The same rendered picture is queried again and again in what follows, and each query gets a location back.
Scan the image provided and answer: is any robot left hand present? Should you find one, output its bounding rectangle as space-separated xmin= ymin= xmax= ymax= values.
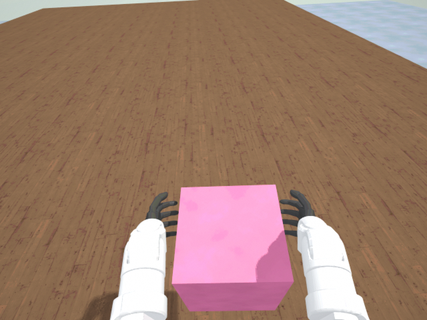
xmin=145 ymin=192 xmax=179 ymax=237

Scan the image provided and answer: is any robot right hand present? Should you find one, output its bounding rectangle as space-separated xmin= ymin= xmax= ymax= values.
xmin=280 ymin=190 xmax=315 ymax=237

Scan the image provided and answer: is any robot left forearm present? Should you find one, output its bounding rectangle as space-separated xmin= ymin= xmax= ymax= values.
xmin=110 ymin=219 xmax=167 ymax=320

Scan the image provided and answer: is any carton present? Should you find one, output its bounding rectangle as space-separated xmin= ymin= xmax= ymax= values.
xmin=172 ymin=185 xmax=294 ymax=311

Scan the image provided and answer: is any robot right forearm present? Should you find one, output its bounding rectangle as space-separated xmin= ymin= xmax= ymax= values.
xmin=298 ymin=216 xmax=370 ymax=320

